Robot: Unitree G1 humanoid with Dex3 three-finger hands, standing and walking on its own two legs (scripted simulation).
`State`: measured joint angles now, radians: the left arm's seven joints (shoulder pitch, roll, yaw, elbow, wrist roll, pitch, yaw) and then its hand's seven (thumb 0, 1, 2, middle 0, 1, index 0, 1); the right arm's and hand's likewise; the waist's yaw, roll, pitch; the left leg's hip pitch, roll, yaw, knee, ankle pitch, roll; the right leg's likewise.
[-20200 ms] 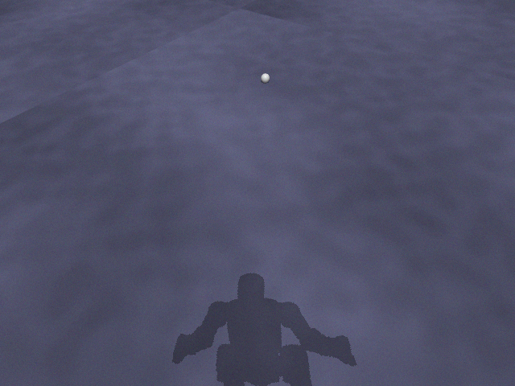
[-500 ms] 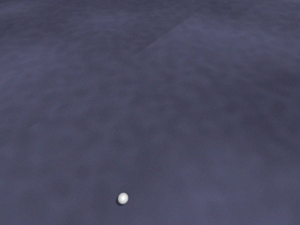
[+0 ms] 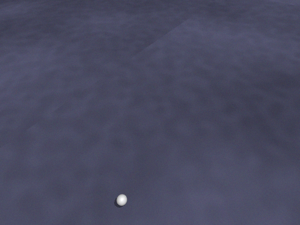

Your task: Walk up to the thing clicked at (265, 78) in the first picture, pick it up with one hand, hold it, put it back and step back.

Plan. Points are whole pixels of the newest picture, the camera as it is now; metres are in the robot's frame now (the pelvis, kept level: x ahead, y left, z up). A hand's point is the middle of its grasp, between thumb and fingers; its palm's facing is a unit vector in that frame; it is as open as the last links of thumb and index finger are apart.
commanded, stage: stand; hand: left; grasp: from above
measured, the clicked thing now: (121, 199) +0.39 +0.24 -0.75
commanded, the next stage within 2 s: rise first in 0.08 s
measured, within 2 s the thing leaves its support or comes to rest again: neither
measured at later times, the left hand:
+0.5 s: hand out of the picture +0.16 +0.25 -0.18, palm faces -0.06 -0.93 -0.37, open 10.3 cm
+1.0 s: hand out of the picture +0.13 +0.26 -0.24, palm faces -0.18 -0.87 -0.46, open 14.1 cm
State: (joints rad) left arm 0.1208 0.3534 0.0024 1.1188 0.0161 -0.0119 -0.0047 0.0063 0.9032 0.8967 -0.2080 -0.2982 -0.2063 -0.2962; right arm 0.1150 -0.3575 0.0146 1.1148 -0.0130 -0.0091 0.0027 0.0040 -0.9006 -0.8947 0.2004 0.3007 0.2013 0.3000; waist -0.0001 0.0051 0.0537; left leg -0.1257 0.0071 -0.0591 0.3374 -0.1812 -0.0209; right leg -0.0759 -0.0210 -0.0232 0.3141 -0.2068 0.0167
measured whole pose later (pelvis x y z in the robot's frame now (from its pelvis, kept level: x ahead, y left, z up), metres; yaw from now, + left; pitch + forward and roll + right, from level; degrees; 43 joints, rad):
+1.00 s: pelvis -0.02 +0.01 -0.11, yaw -3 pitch +20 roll -2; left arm 0.24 0.33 0.15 0.46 0.23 0.21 0.00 0.00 -0.52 0.97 -0.08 -1.08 -0.08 -1.07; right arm 0.18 -0.24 -0.02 0.54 -0.01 -0.13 -0.02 0.01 -0.90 -0.90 0.20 0.30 0.20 0.30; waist -0.03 0.01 -0.12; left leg -1.00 0.02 -0.05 1.20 -0.55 -0.01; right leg -0.95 0.01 0.00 1.16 -0.55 0.03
